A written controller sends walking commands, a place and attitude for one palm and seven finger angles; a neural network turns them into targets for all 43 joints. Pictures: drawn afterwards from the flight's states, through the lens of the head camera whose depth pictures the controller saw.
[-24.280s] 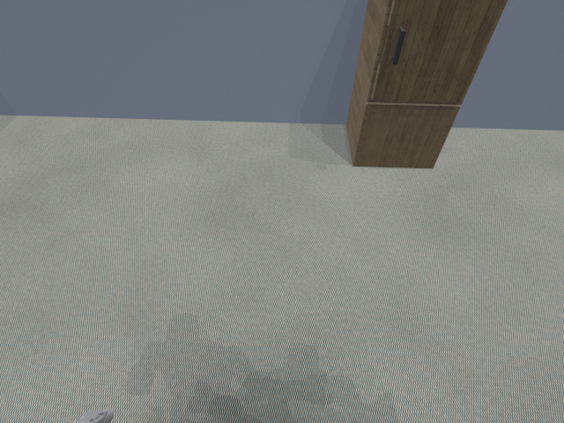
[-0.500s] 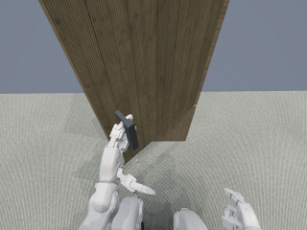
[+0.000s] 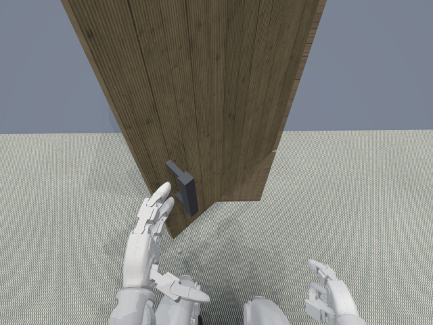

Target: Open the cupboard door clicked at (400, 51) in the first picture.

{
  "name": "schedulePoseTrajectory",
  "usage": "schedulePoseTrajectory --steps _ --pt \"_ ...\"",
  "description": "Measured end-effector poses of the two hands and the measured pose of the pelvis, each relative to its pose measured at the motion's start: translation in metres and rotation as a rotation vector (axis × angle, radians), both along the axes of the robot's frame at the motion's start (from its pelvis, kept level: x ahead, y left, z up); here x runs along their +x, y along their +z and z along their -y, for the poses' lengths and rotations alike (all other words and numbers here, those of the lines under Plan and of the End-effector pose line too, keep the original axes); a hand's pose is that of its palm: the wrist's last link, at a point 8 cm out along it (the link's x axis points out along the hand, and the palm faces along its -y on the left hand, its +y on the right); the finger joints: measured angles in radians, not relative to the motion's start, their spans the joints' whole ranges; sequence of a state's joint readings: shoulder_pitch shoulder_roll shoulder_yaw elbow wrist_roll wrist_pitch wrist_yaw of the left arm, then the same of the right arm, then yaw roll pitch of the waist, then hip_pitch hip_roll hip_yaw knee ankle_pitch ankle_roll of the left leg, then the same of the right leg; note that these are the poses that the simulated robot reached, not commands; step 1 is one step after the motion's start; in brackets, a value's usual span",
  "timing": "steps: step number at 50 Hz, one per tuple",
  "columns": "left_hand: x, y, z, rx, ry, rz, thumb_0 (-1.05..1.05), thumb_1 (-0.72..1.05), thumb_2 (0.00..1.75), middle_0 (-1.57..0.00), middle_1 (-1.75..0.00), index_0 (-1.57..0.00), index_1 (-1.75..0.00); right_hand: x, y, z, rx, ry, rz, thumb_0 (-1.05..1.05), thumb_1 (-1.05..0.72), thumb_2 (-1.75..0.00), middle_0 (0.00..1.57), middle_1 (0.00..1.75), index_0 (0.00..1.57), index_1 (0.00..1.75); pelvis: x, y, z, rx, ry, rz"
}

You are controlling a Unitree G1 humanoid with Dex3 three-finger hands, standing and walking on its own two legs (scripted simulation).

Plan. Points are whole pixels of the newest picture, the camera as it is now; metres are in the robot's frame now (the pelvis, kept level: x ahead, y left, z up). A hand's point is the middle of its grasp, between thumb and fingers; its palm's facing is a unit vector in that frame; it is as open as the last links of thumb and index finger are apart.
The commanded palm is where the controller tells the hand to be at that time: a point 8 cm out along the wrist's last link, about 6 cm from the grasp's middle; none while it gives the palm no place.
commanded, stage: slide the hand sideways off the handle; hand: left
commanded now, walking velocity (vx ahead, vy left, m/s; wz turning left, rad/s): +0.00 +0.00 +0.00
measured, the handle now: (182, 189) +0.35 +0.09 +0.04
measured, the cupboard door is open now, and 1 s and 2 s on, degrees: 43 43 43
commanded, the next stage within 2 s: draw the hand back to the body in 0.46 s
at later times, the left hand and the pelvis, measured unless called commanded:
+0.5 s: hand (147, 275) +0.20 +0.13 +0.02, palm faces +0.07 -1.00 -0.02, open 16.3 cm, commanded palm +0.18 +0.18 +0.03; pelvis +0.00 -0.02 -0.01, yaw +0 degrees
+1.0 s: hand (97, 270) +0.19 +0.17 +0.12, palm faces +0.07 -1.00 -0.04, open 16.3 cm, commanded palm +0.16 +0.22 +0.13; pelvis +0.01 +0.00 +0.04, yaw +1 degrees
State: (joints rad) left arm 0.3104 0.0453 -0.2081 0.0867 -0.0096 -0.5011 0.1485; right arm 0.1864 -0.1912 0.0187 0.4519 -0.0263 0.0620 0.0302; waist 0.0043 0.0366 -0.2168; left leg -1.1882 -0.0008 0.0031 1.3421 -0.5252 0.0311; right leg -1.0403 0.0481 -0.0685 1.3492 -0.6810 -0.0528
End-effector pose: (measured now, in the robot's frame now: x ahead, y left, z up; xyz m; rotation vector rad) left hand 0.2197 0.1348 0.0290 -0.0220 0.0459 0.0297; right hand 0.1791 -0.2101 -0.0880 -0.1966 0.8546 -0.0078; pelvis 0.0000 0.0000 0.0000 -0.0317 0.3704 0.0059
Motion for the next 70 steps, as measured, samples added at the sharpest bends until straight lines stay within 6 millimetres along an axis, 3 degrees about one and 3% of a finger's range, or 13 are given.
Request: schedulePoseTrajectory --steps 12,25,31,36,42,54,62,70 --pt "-0.022 -0.002 -0.021 0.021 0.034 -0.005 -0.01 -0.50 0.30 -0.16 -0.31 -0.18 -0.31 0.014 -0.004 0.014 -0.028 0.005 0.048 0.01 -0.91 -0.90 0.20 0.30 0.20 0.29 0.001 -0.009 0.011 -0.001 0.008 -0.014" --pt "-0.040 -0.003 -0.044 0.037 0.042 -0.044 -0.01 -0.50 0.30 -0.16 -0.30 -0.15 -0.30 0.005 -0.010 0.029 -0.044 -0.052 0.049 0.01 -0.91 -0.90 0.20 0.30 0.20 0.29 0.001 -0.012 0.019 -0.001 0.005 -0.016" --pt "-0.039 0.000 -0.046 0.025 0.016 -0.005 -0.01 -0.50 0.30 -0.15 -0.30 -0.15 -0.30 0.002 -0.012 0.032 -0.063 -0.055 0.065 0.01 -0.91 -0.90 0.20 0.30 0.20 0.29 -0.003 -0.016 0.016 -0.009 0.006 -0.015" --pt "-0.038 0.025 -0.053 0.050 0.010 0.014 -0.01 -0.50 0.30 -0.16 -0.30 -0.15 -0.30 -0.002 -0.002 0.026 -0.047 -0.082 0.062 0.01 -0.91 -0.90 0.20 0.30 0.20 0.29 -0.004 -0.007 0.014 -0.009 0.005 0.016" --pt "-0.048 0.063 -0.069 0.066 0.054 0.001 -0.01 -0.50 0.30 -0.16 -0.30 -0.15 -0.30 -0.005 0.028 0.015 -0.022 -0.096 0.084 0.01 -0.91 -0.90 0.20 0.30 0.20 0.29 0.000 0.020 0.009 -0.011 0.012 0.066" --pt "-0.054 0.109 -0.093 0.075 0.045 0.037 -0.01 -0.47 0.32 -0.16 -0.30 -0.15 -0.30 0.007 0.078 0.015 -0.053 -0.095 0.181 0.01 -0.91 -0.90 0.20 0.30 0.20 0.30 0.010 0.050 0.001 -0.019 0.025 0.145" --pt "-0.062 0.141 -0.114 0.325 0.170 -0.173 -0.01 -0.28 0.39 -0.17 -0.30 -0.16 -0.30 0.015 0.111 0.005 -0.051 -0.131 0.189 0.01 -0.91 -0.90 0.20 0.30 0.20 0.29 0.024 0.084 -0.007 -0.001 0.014 0.221" --pt "-0.054 0.177 -0.139 0.396 0.293 -0.146 0.00 -0.02 0.51 -0.18 -0.30 -0.17 -0.30 0.027 0.128 -0.008 -0.041 -0.081 0.206 0.01 -0.91 -0.90 0.20 0.30 0.20 0.30 0.035 0.105 -0.012 0.011 0.016 0.292"
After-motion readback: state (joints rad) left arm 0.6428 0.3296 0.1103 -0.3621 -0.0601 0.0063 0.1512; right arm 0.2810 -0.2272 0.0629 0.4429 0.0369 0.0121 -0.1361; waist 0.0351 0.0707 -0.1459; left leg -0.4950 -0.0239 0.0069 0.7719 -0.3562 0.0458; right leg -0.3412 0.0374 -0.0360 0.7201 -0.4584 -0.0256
